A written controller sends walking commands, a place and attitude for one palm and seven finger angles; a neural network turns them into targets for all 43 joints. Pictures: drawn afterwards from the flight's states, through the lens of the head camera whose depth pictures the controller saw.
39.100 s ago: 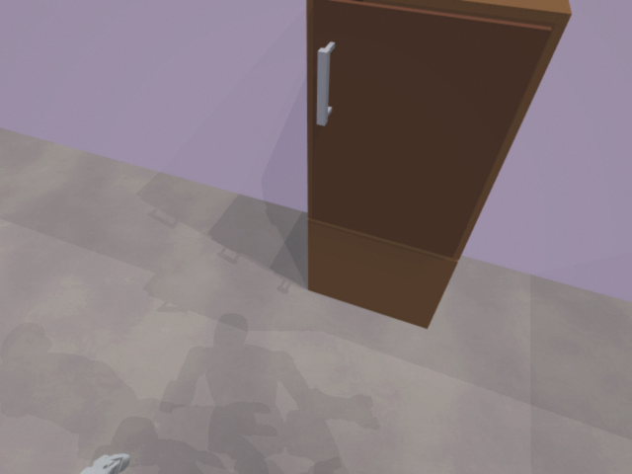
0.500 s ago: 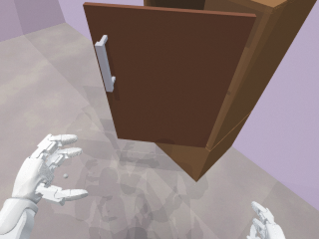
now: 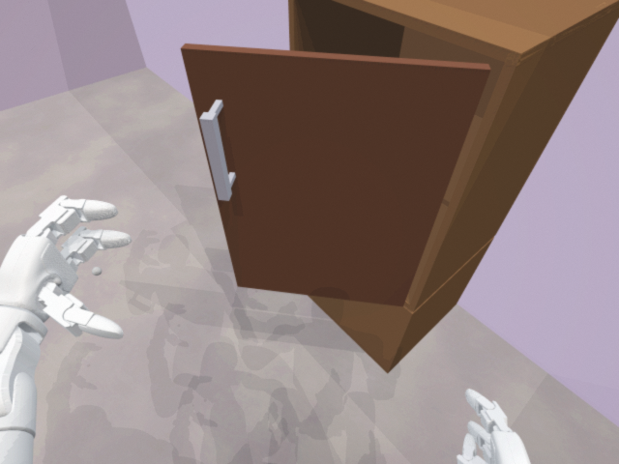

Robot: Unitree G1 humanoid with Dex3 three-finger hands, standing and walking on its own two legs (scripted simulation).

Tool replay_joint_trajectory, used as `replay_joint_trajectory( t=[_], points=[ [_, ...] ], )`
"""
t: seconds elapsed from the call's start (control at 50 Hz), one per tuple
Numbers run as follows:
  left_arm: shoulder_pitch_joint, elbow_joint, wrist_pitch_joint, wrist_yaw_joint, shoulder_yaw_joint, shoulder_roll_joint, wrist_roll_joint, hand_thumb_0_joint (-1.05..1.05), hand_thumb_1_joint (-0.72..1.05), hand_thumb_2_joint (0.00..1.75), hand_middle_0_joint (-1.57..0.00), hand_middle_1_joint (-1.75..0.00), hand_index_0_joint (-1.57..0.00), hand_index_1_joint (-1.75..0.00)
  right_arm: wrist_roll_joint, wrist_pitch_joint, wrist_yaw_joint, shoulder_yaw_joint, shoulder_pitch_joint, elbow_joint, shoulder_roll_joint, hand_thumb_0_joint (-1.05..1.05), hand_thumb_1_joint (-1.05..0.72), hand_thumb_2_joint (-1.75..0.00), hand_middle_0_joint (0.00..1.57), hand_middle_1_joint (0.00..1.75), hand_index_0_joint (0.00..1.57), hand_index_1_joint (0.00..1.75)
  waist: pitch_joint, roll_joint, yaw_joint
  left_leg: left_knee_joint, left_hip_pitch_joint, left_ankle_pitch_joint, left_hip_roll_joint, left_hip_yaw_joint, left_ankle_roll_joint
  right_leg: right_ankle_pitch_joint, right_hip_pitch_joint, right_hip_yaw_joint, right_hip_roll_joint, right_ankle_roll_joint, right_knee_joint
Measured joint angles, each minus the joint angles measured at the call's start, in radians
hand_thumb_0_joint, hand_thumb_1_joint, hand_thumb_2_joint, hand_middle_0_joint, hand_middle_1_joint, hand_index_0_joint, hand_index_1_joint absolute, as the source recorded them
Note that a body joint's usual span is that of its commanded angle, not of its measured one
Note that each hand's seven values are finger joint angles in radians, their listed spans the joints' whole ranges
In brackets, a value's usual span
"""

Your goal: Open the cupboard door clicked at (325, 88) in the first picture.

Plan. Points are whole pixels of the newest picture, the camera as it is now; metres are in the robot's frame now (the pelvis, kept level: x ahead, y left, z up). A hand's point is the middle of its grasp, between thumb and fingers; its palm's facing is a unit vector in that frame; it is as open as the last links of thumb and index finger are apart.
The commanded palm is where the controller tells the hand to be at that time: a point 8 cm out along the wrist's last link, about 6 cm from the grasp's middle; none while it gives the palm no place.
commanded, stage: raise the hand with hooked fingers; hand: left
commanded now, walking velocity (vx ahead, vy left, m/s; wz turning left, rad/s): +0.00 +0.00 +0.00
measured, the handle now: (221, 152) +0.55 +0.20 +0.11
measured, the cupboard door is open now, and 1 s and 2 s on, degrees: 41 41 41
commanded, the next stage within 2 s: move the hooked fingers beside the handle in 0.54 s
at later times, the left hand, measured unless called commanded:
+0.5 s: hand (112, 258) +0.30 +0.26 +0.13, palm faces +0.02 -1.00 -0.05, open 14.0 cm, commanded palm +0.27 +0.31 +0.13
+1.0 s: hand (141, 229) +0.35 +0.25 +0.13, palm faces -0.02 -1.00 -0.04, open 14.0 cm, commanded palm +0.32 +0.30 +0.13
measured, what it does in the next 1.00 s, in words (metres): stands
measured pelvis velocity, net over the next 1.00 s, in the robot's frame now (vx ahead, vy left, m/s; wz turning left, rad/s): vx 0.00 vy -0.01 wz -0.01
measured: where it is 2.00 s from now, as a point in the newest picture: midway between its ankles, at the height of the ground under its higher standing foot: outside the picture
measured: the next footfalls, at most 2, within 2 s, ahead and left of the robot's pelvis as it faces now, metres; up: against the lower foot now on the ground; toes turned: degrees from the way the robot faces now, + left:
none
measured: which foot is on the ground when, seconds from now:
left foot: down 0.00-1.00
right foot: down 0.00-1.00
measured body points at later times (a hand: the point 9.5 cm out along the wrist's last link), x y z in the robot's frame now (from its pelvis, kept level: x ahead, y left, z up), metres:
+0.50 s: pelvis +0.01 -0.01 +0.01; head +0.01 -0.02 +0.46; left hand +0.30 +0.32 +0.13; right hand +0.17 -0.26 -0.07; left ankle -0.02 +0.10 -0.72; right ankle +0.01 -0.12 -0.72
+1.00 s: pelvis +0.00 -0.01 +0.00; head +0.02 -0.02 +0.45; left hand +0.35 +0.30 +0.14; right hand +0.14 -0.26 -0.08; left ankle -0.02 +0.10 -0.72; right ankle +0.01 -0.12 -0.72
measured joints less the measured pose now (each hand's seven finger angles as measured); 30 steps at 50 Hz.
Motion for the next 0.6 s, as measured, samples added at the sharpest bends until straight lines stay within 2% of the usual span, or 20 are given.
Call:
replay_joint_trajectory(
  t=[0.12,0.18,0.3,0.38,0.6],
  points=[
    [-0.083,0.117,0.055,-0.048,0.014,0.049,-0.007,-0.01,-0.5,0.3,-0.3,-1.19,-0.3,-1.2,0.009,0.017,-0.002,-0.008,0.01,0.01,-0.019,0.02,-0.9,-0.9,0.21,0.3,0.2,0.3,-0.008,0.008,-0.013,-0.03,0.012,0.011,-0.001,0.002,-0.001,0.008,0.008,0.002,0.001,-0.001,-0.023],
    [-0.074,0.126,0.071,-0.062,0.008,0.045,-0.006,-0.01,-0.5,0.3,-0.3,-1.19,-0.3,-1.2,0.009,0.022,0.005,-0.02,0.011,0.001,-0.03,0.02,-0.9,-0.9,0.21,0.3,0.2,0.3,-0.008,0.011,-0.02,-0.04,0.011,0.015,-0.001,0.01,-0.001,0.011,0.001,0.01,0.001,-0.001,-0.026],
    [-0.022,0.065,0.032,-0.04,0.017,-0.002,-0.006,-0.02,-0.5,0.3,-0.3,-1.2,-0.3,-1.2,0.001,0.022,0.012,-0.035,0.018,-0.008,-0.032,0.02,-0.9,-0.9,0.2,0.3,0.2,0.3,-0.007,-0.001,-0.02,-0.053,0.02,0.017,0.004,0.021,-0.004,0.011,0.001,0.021,0.006,-0.004,-0.029],
    [-0.023,0.054,0.015,-0.011,0.027,-0.011,0.005,-0.02,-0.5,0.3,-0.3,-1.2,-0.3,-1.2,0.001,0.02,0.008,-0.035,0.016,-0.002,-0.025,0.02,-0.9,-0.9,0.2,0.3,0.2,0.3,-0.005,-0.006,-0.014,-0.059,0.033,0.018,0.006,0.017,-0.008,0.01,0.015,0.017,0.009,-0.007,-0.035],
    [-0.049,0.108,0.04,-0.035,0.007,0.004,0.006,-0.02,-0.5,0.3,-0.3,-1.2,-0.3,-1.2,0.006,0.025,-0.004,-0.024,-0.012,-0.001,-0.018,0.01,-0.9,-0.9,0.2,0.3,0.2,0.3,-0.005,0.01,-0.013,-0.062,0.033,0.024,0.004,0.011,-0.009,0.013,0.016,0.011,0.007,-0.009,-0.036]
  ],
)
